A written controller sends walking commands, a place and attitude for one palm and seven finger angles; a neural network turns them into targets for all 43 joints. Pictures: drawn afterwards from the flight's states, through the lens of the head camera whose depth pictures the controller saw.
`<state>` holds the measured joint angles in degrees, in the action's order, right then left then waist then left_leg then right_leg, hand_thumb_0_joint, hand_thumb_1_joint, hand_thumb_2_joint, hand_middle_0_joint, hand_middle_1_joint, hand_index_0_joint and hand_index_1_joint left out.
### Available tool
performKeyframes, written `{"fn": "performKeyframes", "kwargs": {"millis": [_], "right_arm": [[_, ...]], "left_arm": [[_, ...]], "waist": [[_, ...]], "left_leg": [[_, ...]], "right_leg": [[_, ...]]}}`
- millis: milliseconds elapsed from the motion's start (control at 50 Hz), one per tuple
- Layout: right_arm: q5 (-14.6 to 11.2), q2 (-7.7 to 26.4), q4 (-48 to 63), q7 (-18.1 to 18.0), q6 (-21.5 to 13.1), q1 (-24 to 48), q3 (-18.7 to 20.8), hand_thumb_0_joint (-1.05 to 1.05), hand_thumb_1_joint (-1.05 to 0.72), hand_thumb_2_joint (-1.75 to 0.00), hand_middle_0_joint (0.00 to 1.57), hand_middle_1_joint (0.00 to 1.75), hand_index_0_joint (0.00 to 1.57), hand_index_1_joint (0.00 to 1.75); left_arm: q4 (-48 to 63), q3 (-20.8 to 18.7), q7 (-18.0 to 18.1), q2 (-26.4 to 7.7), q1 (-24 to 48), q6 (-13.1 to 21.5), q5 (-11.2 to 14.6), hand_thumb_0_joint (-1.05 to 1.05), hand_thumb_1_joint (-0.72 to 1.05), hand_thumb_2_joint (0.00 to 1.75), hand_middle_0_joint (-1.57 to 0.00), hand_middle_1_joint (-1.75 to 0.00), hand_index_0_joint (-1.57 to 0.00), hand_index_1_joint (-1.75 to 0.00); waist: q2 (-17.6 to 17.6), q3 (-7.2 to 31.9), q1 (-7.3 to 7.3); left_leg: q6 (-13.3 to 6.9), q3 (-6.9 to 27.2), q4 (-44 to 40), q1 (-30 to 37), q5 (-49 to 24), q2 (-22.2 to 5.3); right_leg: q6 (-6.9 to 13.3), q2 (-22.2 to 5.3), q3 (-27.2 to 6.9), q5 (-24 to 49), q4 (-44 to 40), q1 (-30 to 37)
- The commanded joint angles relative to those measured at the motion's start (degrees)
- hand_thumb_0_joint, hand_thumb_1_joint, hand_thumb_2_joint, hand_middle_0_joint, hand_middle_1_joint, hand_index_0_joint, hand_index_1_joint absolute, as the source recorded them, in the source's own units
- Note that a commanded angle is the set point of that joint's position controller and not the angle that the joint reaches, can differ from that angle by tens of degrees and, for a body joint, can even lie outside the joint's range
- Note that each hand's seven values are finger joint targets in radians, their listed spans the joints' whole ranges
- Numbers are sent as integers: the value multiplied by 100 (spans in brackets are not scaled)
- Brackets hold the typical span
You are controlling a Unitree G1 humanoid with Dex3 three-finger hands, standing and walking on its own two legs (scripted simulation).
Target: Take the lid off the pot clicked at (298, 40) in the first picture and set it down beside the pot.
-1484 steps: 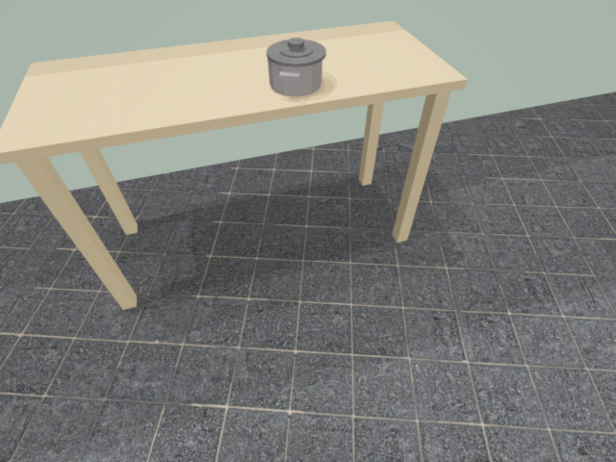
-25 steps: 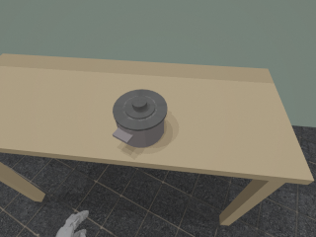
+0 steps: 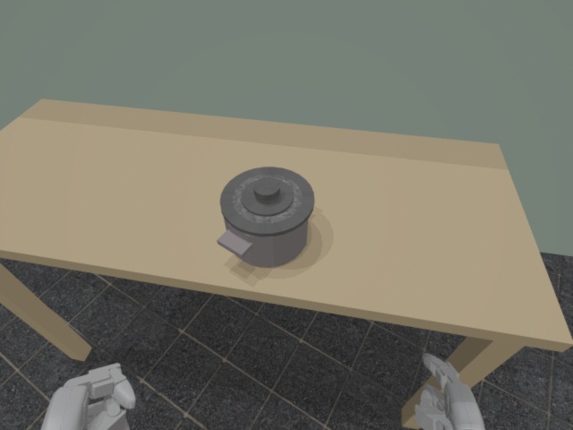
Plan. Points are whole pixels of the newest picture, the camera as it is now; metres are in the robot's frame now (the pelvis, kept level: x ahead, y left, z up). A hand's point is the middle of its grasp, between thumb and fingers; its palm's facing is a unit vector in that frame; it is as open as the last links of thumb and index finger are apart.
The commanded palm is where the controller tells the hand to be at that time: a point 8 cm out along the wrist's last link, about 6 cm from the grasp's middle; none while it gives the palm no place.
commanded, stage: raise the hand higher, near the body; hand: left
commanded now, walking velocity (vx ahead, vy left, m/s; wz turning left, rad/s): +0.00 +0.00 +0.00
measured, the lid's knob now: (266, 188) +0.46 +0.09 +0.08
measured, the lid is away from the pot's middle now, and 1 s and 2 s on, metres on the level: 0.01 0.01 0.01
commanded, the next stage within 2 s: reach forward and open the fingers in 0.82 s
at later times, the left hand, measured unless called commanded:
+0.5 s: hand (100, 374) +0.16 +0.24 +0.06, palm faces +0.24 -0.89 -0.38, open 3.1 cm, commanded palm +0.11 +0.28 +0.10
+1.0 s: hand (81, 334) +0.18 +0.25 +0.11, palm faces +0.23 -0.69 -0.69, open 3.1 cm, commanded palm +0.14 +0.28 +0.15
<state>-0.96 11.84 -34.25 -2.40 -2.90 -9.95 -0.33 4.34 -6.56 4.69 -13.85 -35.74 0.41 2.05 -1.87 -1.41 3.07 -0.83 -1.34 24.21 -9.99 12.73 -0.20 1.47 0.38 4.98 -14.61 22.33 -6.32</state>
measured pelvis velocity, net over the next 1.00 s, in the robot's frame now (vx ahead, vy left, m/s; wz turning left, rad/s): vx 0.00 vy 0.02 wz -0.02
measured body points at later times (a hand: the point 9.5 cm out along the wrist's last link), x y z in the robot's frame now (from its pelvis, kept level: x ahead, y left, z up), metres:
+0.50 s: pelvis +0.01 +0.02 +0.00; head +0.01 +0.01 +0.45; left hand +0.14 +0.28 +0.09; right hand +0.21 -0.21 -0.07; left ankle +0.00 +0.11 -0.74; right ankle -0.03 -0.10 -0.74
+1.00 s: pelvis +0.00 +0.02 +0.00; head +0.01 +0.00 +0.45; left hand +0.16 +0.28 +0.15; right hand +0.19 -0.20 -0.09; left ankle +0.00 +0.11 -0.74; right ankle -0.03 -0.10 -0.74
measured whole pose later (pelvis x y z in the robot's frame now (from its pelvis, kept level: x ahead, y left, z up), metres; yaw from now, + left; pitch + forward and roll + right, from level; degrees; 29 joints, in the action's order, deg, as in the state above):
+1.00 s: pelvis +0.00 +0.02 +0.00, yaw -1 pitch +0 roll -1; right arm -0.4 12.8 -33.2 -1.4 -2.2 -11.3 -1.1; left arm 28.7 -12.1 5.7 -23.6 -34.2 2.4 -12.7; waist -2.8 0.4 4.8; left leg -1.9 -2.7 27.0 -12.4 14.5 0.3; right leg 0.4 -0.4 3.7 -15.8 25.0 -9.1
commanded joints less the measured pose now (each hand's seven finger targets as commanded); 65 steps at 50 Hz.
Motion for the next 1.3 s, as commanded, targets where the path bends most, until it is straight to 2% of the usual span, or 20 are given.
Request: {"fn": "performKeyframes", "kwargs": {"millis": [0,120,200,260,320,400,460,560,680,780,900,920,960,1000,1060,1140,1160,1180,1260,1280], "right_arm": [[27,655,897,-62,-399,788,233,0,-90,-90,20,30,20,30],[-3,641,889,-15,-432,757,295,0,-90,-90,20,30,20,30],[31,668,810,-75,-561,756,286,0,-90,-90,20,30,20,30],[11,596,756,-111,-531,761,315,0,-90,-90,20,30,20,30],[-15,613,855,-67,-546,759,290,0,-90,-90,20,30,20,30],[40,671,843,-64,-664,684,254,0,-90,-90,20,30,20,30],[24,591,849,-79,-614,701,270,0,-90,-90,20,30,20,30],[17,635,959,4,-593,659,235,0,-90,-90,20,30,20,30],[44,638,894,-31,-556,694,222,0,-90,-90,20,30,20,30],[33,643,917,-3,-607,673,178,0,-90,-90,20,30,20,30],[18,661,859,-17,-608,746,195,0,-90,-90,20,30,20,30],[119,1107,972,61,-227,574,105,0,-90,-90,20,30,20,30],[91,856,1222,157,60,669,176,0,-90,-90,20,30,20,30],[28,905,1294,256,328,810,213,0,-90,-90,20,30,20,30],[16,1104,1481,262,735,888,190,0,-90,-90,20,30,20,30],[-81,1100,1408,175,844,988,152,0,-90,-90,20,30,20,30],[-159,1039,1383,161,846,986,174,0,-90,-90,20,30,20,30],[-137,1122,1315,140,869,920,159,0,-90,-90,20,30,20,30],[-246,1099,1442,79,717,1083,191,0,-90,-90,20,30,20,30],[-152,1177,1463,31,691,993,146,0,-90,-90,20,30,20,30]], "left_arm": [[1774,-977,132,-1247,-246,432,4,0,90,90,-130,-150,-130,-150],[1810,-416,-42,-618,-656,524,-9,0,90,90,-130,-150,-130,-150],[2351,-1047,104,-1325,-483,591,-51,0,90,90,-130,-150,-130,-150],[2020,-895,82,-963,-700,604,-11,0,90,90,-130,-150,-130,-150],[2343,-528,-15,-691,-618,672,-9,0,90,90,-130,-150,-130,-150],[2897,-981,95,-1229,-416,708,-54,0,90,90,-130,-150,-130,-150],[2705,-945,84,-1006,-555,701,-8,0,90,90,-130,-150,-130,-150],[3148,-676,-13,-834,-366,776,-17,0,90,90,-130,-150,-130,-150],[3046,-1243,88,-1265,-144,793,6,0,90,90,-130,-150,-130,-150],[3423,-1096,68,-1179,83,897,10,0,90,90,-130,-150,-130,-150],[3367,-1586,141,-1496,162,932,40,0,90,90,-130,-150,-130,-150],[3566,-1203,272,-2846,473,494,-2324,0,87,91,-128,-147,-128,-147],[3833,-882,312,-2037,512,180,-2359,0,81,93,-126,-139,-126,-139],[3455,-969,237,-2389,-17,-154,-3295,0,75,96,-124,-132,-124,-132],[3617,-1218,45,-3261,520,-385,-4003,0,65,102,-121,-122,-121,-122],[2949,-1362,-472,-3930,1218,-407,-4455,0,52,111,-116,-107,-116,-107],[2608,-1077,-672,-3665,1202,-419,-4391,0,48,113,-115,-104,-115,-104],[2419,-1240,-886,-3953,1315,-391,-4382,0,45,115,-114,-100,-114,-100],[2609,-811,-1638,-3827,2040,-183,-3934,0,33,121,-110,-86,-110,-86],[2834,-1166,-1766,-4303,2304,-59,-3875,0,30,122,-108,-83,-108,-83]], "waist": [[-17,444,66],[234,310,7],[-6,555,84],[433,249,42],[-33,230,8],[-351,550,90],[83,280,68],[-264,453,34],[201,373,100],[-331,544,85],[-92,425,126],[-406,496,81],[-549,523,114],[-611,530,275],[-257,1101,237],[-73,1148,179],[88,888,90],[159,919,121],[68,932,-69],[69,1257,57]], "left_leg": [[-152,19,-247,577,-1143,43],[-182,32,-207,560,-1208,-30],[-161,60,-217,653,-1215,-41],[-182,25,-202,578,-1168,-60],[-169,12,-198,623,-1113,-73],[-130,99,-218,711,-1340,-86],[-138,72,-195,623,-1460,-115],[-115,116,-148,753,-1804,-174],[-103,140,-196,605,-1428,-165],[-100,136,-185,704,-1390,-163],[-82,147,-195,599,-1187,-159],[-134,57,5,-69,-1456,-101],[-95,24,97,-199,-1783,-118],[-84,50,174,-276,-1507,-155],[-151,48,325,-247,-1197,-88],[-243,180,335,-229,-903,-3],[-262,185,321,-273,-861,23],[-279,195,287,-237,-896,66],[-333,193,260,1,-1117,158],[-359,230,253,154,-1239,249]], "right_leg": [[-70,-120,-196,1031,-511,-256],[-99,-114,-126,1057,-405,-356],[-96,-91,-159,971,-442,-322],[-98,-95,-122,977,-444,-423],[-93,-123,-149,895,-420,-463],[-72,-70,-137,994,-381,-318],[-72,-79,-99,1161,-351,-347],[-90,-94,-121,1263,-263,-339],[-68,-48,-103,1099,-338,-355],[-69,-89,-144,1036,-325,-326],[-42,-50,-161,939,-386,-329],[-95,17,-276,999,141,-737],[-12,0,-54,922,281,-814],[63,109,-213,680,273,-874],[30,71,-352,596,339,-749],[-65,-4,-410,480,169,-760],[-107,-18,-397,568,109,-799],[-146,-33,-399,680,27,-792],[-266,-95,-387,1301,-41,-596],[-307,-94,-363,1418,-140,-557]]}}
